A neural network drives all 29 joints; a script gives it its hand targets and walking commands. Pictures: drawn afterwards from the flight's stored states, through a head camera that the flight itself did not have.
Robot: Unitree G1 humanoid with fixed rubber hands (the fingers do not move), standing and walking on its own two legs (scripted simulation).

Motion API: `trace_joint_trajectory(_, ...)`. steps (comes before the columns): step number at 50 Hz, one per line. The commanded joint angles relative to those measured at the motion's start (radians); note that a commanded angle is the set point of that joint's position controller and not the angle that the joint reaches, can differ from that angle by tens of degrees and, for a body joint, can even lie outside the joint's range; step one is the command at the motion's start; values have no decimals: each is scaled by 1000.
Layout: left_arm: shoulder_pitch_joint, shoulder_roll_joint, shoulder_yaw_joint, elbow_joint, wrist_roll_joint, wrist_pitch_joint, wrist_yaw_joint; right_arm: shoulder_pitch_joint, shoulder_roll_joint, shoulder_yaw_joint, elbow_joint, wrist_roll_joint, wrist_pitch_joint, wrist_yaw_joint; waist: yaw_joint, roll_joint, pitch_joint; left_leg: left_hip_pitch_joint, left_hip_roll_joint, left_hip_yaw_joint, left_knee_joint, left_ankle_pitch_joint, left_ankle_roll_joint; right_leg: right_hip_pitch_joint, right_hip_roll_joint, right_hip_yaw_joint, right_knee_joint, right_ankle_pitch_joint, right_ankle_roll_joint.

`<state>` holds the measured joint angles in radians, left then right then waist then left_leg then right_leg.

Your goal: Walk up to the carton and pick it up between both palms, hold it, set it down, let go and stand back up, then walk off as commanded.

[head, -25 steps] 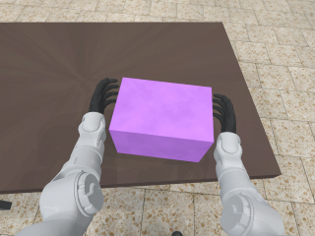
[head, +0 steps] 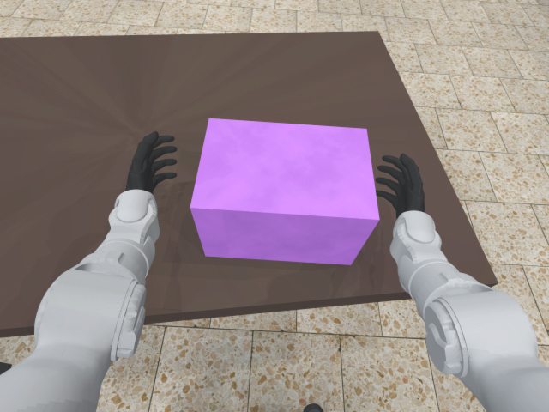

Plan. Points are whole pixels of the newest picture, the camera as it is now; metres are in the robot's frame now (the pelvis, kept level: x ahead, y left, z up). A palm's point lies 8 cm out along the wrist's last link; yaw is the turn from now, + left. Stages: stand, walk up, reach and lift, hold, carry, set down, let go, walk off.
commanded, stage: set down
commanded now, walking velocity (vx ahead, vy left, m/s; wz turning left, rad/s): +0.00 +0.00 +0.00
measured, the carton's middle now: (283, 194) +0.46 -0.03 +0.00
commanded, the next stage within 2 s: none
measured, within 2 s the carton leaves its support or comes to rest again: neither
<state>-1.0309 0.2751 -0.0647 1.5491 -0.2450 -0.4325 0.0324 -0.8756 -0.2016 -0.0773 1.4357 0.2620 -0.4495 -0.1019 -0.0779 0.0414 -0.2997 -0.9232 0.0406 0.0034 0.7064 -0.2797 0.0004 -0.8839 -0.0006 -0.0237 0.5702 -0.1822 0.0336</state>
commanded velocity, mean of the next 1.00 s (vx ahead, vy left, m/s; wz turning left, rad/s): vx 0.00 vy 0.00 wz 0.00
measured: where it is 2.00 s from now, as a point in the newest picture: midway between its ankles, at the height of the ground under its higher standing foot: outside the picture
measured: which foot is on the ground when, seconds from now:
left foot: down 0.00-1.00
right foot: down 0.00-1.00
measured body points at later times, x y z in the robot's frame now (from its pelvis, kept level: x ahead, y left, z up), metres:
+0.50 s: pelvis -0.05 -0.02 -0.01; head +0.02 -0.01 +0.44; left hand +0.40 +0.18 +0.05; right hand +0.35 -0.23 +0.02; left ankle +0.00 +0.10 -0.71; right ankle +0.03 -0.15 -0.71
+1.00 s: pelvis +0.00 -0.02 +0.03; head +0.02 +0.00 +0.48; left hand +0.34 +0.22 +0.04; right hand +0.31 -0.22 +0.03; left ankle +0.00 +0.10 -0.71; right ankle +0.03 -0.15 -0.71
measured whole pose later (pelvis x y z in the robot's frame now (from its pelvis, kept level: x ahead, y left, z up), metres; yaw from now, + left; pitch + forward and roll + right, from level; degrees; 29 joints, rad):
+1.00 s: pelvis +0.00 -0.02 +0.03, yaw +2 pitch +7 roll -2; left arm -0.36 0.33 -0.02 0.87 -0.25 -0.26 -0.08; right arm -0.26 -0.11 -0.02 0.80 0.26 -0.28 -0.17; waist -0.04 -0.01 -0.09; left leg -0.42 0.04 -0.04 0.56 -0.25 -0.03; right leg -0.40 0.01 -0.04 0.46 -0.18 0.00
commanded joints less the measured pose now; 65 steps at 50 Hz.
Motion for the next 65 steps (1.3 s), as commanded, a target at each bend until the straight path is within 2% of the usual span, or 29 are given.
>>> trace_joint_trajectory(1,-386,85,-74,-185,-68,-20,-19,-374,-267,12,-174,55,-15,18,-37,133,-740,756,-49,-7,44,747,-156,167,88,-80,39,384,-26)
trace_joint_trajectory(2,-445,108,-74,-100,-85,-14,-25,-454,-265,28,-179,56,7,22,-21,95,-683,673,-57,4,31,612,-137,160,77,-72,24,293,-29)
trace_joint_trajectory(3,-409,97,-104,-122,-94,-10,-29,-413,-257,47,-175,63,24,32,-30,95,-666,672,-59,-7,11,549,-130,162,74,-75,31,278,-26)
trace_joint_trajectory(4,-386,116,-90,-137,-95,-6,-34,-390,-251,66,-223,80,31,38,1,81,-644,649,-59,-1,-2,484,-118,171,68,-70,42,245,-24)
trace_joint_trajectory(10,-399,191,-106,-222,-136,-4,-35,-369,-219,96,-345,104,114,51,21,26,-625,528,-70,-8,-33,212,-65,233,50,-51,53,68,-27)
trace_joint_trajectory(14,-358,225,-121,-282,-179,14,-37,-341,-191,64,-471,68,159,21,-17,-26,-596,438,-81,-2,-44,77,-32,282,37,-43,44,5,-27)
trace_joint_trajectory(18,-364,221,-132,-308,-182,32,-47,-350,-182,13,-513,26,198,-1,-42,-18,-538,419,-76,-20,-61,-26,-24,273,26,-44,42,-65,-28)
trace_joint_trajectory(24,-224,239,-91,-355,-154,78,-68,-233,-125,-2,-625,-18,217,-51,-30,-45,-499,386,-79,5,-87,-40,-1,424,15,-13,26,-61,-18)
trace_joint_trajectory(25,-226,245,-87,-371,-147,80,-66,-217,-125,-15,-621,-22,219,-51,-35,-21,-476,394,-77,3,-94,-45,0,415,13,-14,19,-70,-20)
trace_joint_trajectory(28,-97,235,-27,-424,-104,111,-77,-95,-93,39,-665,-6,213,-63,14,-25,-430,463,-85,11,-112,43,-5,508,14,0,-3,30,-14)
trace_joint_trajectory(30,-98,239,-22,-445,-93,115,-84,-95,-96,23,-646,-4,218,-67,2,-18,-382,448,-79,4,-132,15,-9,509,19,-9,-19,-5,-11)
trace_joint_trajectory(33,-5,230,2,-575,-64,114,-82,6,-80,34,-687,4,198,-67,15,19,-328,497,-77,2,-158,69,-22,571,22,-7,-39,70,-13)
trace_joint_trajectory(35,-4,262,27,-530,-56,115,-88,32,-46,48,-685,8,196,-66,22,12,-286,469,-79,10,-171,24,-16,579,16,13,-65,15,-12)
trace_joint_trajectory(36,-62,253,12,-495,-56,111,-89,-13,-42,32,-616,-12,211,-64,8,39,-198,445,-75,2,-183,-32,-15,543,7,12,-70,-56,-17)
trace_joint_trajectory(37,-71,247,-12,-508,-71,110,-85,-34,-61,12,-652,-15,214,-55,8,52,-204,444,-73,-5,-194,-67,-17,524,8,4,-76,-94,-25)
trace_joint_trajectory(38,83,252,17,-595,-60,113,-83,109,-50,36,-695,0,203,-61,24,21,-198,511,-71,1,-203,5,-24,603,15,5,-92,-13,-23)
trace_joint_trajectory(39,-18,244,0,-555,-75,108,-85,8,-54,7,-670,-9,206,-61,8,41,-170,485,-70,3,-209,-46,-21,569,13,7,-93,-60,-24)
trace_joint_trajectory(40,111,220,-3,-648,-83,97,-84,139,-26,37,-727,9,186,-61,23,37,-207,540,-71,8,-208,41,-24,620,16,8,-96,30,-19)
trace_joint_trajectory(42,61,237,-13,-692,-88,87,-76,108,-56,-7,-719,-5,176,-53,2,82,-231,549,-68,-8,-209,50,-41,585,21,4,-92,32,-24)
trace_joint_trajectory(43,246,218,16,-766,-58,90,-79,260,-42,37,-773,21,157,-52,29,70,-259,647,-65,-10,-204,153,-49,641,26,8,-104,141,-23)
trace_joint_trajectory(46,375,203,91,-823,-3,121,-103,366,-43,40,-778,5,125,-64,39,84,-230,760,-72,-8,-190,344,-82,696,47,13,-146,294,-23)
trace_joint_trajectory(50,500,173,90,-914,12,170,-133,451,-39,18,-828,-30,110,-81,15,62,-82,768,-73,-11,-227,327,-87,724,48,9,-196,265,-23)
trace_joint_trajectory(54,690,174,120,-1143,1,180,-138,607,5,55,-1053,-21,73,-83,72,-20,-77,843,-78,6,-240,470,-81,821,62,20,-200,351,-7)
trace_joint_trajectory(55,627,185,108,-1131,-11,174,-128,546,-17,25,-1046,-41,92,-72,70,-12,-16,813,-71,6,-254,430,-83,787,60,15,-208,269,-14)
trace_joint_trajectory(56,735,183,116,-1181,-2,177,-126,640,-3,48,-1080,-36,91,-68,74,-15,-9,846,-71,10,-261,436,-78,816,56,22,-214,299,-18)
trace_joint_trajectory(59,756,195,103,-1197,-23,194,-121,683,-9,43,-1123,-57,143,-53,90,-18,83,824,-65,22,-308,342,-69,803,49,28,-245,172,-36)
trace_joint_trajectory(61,875,189,97,-1260,-31,207,-119,800,2,68,-1189,-47,159,-54,106,-24,118,844,-65,34,-322,349,-70,843,45,44,-260,186,-36)
trace_joint_trajectory(63,952,197,96,-1387,-36,217,-108,884,-8,44,-1231,-47,165,-54,103,16,107,909,-60,36,-313,469,-91,848,52,43,-262,257,-41)
trace_joint_trajectory(65,995,184,87,-1411,-38,240,-107,912,-10,32,-1264,-51,182,-51,100,20,130,927,-60,33,-314,474,-99,826,52,42,-283,232,-50)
